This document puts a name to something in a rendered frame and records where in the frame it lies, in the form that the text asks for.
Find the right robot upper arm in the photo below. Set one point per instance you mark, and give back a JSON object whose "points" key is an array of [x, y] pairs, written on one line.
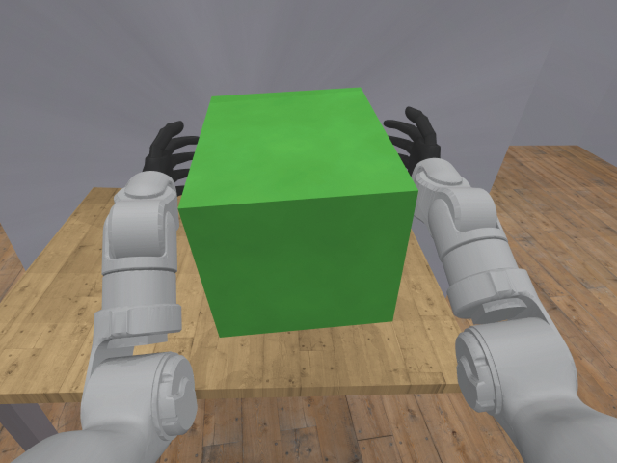
{"points": [[519, 372]]}

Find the right robot hand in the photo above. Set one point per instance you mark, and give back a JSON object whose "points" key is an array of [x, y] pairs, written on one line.
{"points": [[424, 143]]}

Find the left robot upper arm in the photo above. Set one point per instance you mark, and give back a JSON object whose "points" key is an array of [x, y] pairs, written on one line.
{"points": [[133, 407]]}

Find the carton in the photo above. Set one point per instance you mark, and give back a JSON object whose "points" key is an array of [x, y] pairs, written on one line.
{"points": [[298, 212]]}

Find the left robot forearm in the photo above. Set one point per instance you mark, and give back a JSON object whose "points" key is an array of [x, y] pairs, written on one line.
{"points": [[139, 262]]}

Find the table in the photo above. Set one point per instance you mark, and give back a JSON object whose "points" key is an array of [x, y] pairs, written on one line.
{"points": [[47, 330]]}

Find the right robot forearm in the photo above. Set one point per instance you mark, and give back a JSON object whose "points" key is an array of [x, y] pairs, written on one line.
{"points": [[485, 283]]}

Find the left robot hand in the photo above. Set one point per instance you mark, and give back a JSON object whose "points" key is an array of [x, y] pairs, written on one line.
{"points": [[161, 159]]}

